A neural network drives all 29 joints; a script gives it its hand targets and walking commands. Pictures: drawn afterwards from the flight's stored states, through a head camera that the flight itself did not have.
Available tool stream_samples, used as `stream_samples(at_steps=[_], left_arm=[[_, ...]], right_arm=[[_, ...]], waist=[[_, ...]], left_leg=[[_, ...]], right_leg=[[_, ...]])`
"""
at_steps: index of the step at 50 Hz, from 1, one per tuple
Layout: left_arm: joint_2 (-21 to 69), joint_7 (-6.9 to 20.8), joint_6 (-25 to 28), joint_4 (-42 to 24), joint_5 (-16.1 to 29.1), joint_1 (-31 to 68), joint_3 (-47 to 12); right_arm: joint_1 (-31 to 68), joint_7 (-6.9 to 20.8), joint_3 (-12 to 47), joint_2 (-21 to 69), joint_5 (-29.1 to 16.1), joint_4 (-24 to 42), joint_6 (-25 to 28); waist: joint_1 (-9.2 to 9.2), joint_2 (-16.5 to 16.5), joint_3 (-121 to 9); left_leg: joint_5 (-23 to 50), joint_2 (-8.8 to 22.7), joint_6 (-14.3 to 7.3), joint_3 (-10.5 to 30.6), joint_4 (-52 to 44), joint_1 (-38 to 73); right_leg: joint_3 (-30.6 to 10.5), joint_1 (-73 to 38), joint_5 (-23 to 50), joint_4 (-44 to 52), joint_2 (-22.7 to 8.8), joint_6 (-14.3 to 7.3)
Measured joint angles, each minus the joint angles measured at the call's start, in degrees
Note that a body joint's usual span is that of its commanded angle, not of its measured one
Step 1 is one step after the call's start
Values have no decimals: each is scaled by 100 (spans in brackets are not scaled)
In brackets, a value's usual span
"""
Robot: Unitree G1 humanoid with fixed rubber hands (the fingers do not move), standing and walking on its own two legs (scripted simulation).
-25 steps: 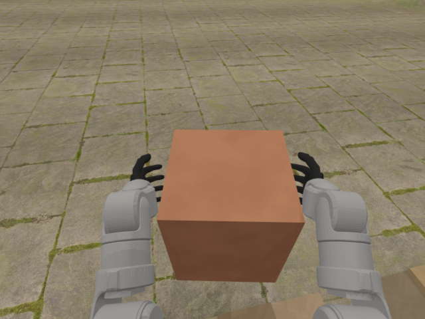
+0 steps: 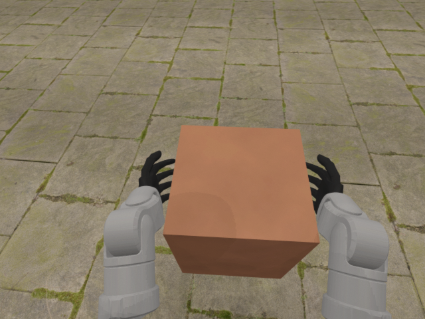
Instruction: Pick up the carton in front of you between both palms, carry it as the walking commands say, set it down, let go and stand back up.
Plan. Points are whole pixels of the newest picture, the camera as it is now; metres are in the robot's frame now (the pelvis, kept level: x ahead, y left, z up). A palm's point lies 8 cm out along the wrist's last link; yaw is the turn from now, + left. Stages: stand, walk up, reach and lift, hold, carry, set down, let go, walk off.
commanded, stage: carry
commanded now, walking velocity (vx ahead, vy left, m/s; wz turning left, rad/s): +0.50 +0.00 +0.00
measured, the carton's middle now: (235, 208) +0.34 +0.03 +0.02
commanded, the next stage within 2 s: none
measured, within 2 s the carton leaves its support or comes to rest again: neither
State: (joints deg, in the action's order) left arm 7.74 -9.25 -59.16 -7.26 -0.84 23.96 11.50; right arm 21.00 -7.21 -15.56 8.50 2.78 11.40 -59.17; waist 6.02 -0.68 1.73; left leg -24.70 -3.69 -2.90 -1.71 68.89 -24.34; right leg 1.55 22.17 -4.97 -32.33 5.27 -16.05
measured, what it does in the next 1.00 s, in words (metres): goes down: left foot 0.04 m lower, then right foot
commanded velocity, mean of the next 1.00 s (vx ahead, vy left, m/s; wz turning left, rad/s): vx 0.50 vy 0.00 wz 0.00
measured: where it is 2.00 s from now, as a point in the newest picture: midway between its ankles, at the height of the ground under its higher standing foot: (243, 136)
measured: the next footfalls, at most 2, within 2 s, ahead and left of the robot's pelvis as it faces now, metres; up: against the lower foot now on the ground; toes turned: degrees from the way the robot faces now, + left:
left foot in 0.22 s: +0.30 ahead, +0.12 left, -0.04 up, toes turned +3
right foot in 0.62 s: +0.62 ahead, -0.06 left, -0.04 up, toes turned -7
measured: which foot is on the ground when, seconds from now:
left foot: up 0.00-0.20, down 0.22-0.62, up 0.64-1.00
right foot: down 0.00-0.24, up 0.26-0.60, down 0.62-1.00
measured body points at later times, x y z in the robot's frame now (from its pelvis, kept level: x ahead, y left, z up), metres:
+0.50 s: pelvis +0.34 +0.05 -0.04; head +0.38 +0.05 +0.41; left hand +0.69 +0.16 +0.03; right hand +0.66 -0.14 +0.04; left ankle +0.26 +0.12 -0.77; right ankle +0.43 -0.08 -0.71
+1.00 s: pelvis +0.70 +0.02 -0.02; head +0.70 +0.01 +0.43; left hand +1.00 +0.17 +0.07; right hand +0.99 -0.13 +0.07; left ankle +0.82 +0.15 -0.74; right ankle +0.58 -0.05 -0.77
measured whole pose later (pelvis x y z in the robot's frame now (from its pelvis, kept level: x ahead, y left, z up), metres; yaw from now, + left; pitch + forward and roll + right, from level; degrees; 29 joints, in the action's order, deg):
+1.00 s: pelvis +0.70 +0.02 -0.02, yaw -1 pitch +5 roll +2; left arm 7.9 -8.2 -60.6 -18.3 -0.9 10.9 7.7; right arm 10.3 -7.5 -7.9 7.8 2.6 19.8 -61.1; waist 1.3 -0.5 -5.8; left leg -5.1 2.6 1.0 -7.4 30.4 -31.9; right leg 6.3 2.2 -17.7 -14.3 -0.5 -2.2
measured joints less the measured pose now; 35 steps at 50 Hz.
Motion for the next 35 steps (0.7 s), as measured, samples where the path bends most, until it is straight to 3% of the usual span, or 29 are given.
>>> stream_samples(at_steps=[3, 5, 6, 9, 11, 12, 14, 16, 18, 21, 24, 27, 30, 32, 35], left_arm=[[-89, -7, -4, -4, 110, 66, -18], [-130, -3, -9, 39, 127, 137, -27], [-138, 3, -26, 85, 117, 169, -29], [-136, 23, -111, 318, 33, 290, -18], [-171, 29, -185, 497, -5, 401, 34], [-240, 31, -227, 574, 1, 456, 79], [-438, 37, -270, 793, 82, 550, 156], [-460, 38, -306, 932, 129, 486, 257], [-294, 39, -301, 922, 78, 334, 377], [-17, 49, -180, 667, -94, 94, 450], [113, 54, 3, 298, -194, -124, 417], [121, 37, 158, -37, -241, -284, 346], [80, 32, 250, -258, -216, -356, 251], [94, 43, 299, -241, -236, -323, 170], [82, 59, 286, -82, -233, -244, 85]], right_arm=[[54, -27, 22, 30, 95, 101, -49], [107, -65, 58, -10, 138, 99, -79], [118, -84, 69, -27, 170, 85, -107], [180, -123, 49, -80, 274, -58, -228], [331, -140, 40, -118, 324, -266, -319], [446, -148, 61, -114, 359, -441, -326], [670, -202, 109, -81, 412, -872, -268], [697, -247, 148, -82, 309, -1128, -292], [532, -214, 131, -82, 127, -1129, -314], [290, -213, 108, -91, -52, -993, -166], [207, -193, 167, -124, -222, -881, 70], [206, -189, 281, -158, -339, -766, 254], [198, -189, 365, -191, -395, -599, 339], [167, -170, 381, -271, -399, -492, 336], [154, -157, 384, -393, -428, -520, 276]], waist=[[19, -64, -152], [31, -65, -296], [29, -62, -402], [22, 5, -739], [-31, 110, -926], [-69, 109, -1025], [-312, -29, -1107], [-570, -57, -1044], [-757, -40, -928], [-940, -64, -688], [-1076, -57, -476], [-1142, -16, -349], [-1079, 40, -310], [-915, 104, -313], [-604, 170, -241]], left_leg=[[147, 62, 150, 6, -1551, -315], [787, 94, 222, 34, -2518, -384], [1216, 105, 258, 27, -2955, -379], [2634, 132, 352, -126, -4327, -136], [3486, 174, 336, -349, -5044, 185], [3095, 169, 201, -435, -5022, 357], [1685, 7, -157, -476, -4532, 337], [1272, -44, -203, -498, -4097, 261], [995, -29, -239, -487, -3931, 369], [676, 10, -215, -466, -3961, 704], [423, 54, -180, -433, -4122, 1110], [134, 121, -101, -388, -4291, 1560], [-251, 230, 9, -389, -4153, 1961], [-450, 374, 96, -450, -3181, 1860], [-327, 298, 220, -33, -595, 812]], right_leg=[[-295, -399, 425, 349, -52, 69], [-371, -590, 1082, 420, -110, 84], [-410, -728, 1054, 421, -137, 140], [-505, -1158, 272, 220, -151, 285], [-514, -1323, -342, -305, -115, 503], [-486, -1233, -683, -846, -141, 672], [-422, -598, -1669, -2437, -257, 1005], [-324, 178, -2086, -3733, -309, 1154], [-189, 841, -1988, -4173, -402, 1231], [-54, 1558, -1643, -3741, -631, 1336], [36, 1921, -1208, -2683, -796, 1378], [179, 1867, -571, -1321, -779, 1319], [509, 1372, 116, -57, -587, 1196], [699, 901, 153, 322, -457, 1006], [739, 724, -411, -32, -389, 959]])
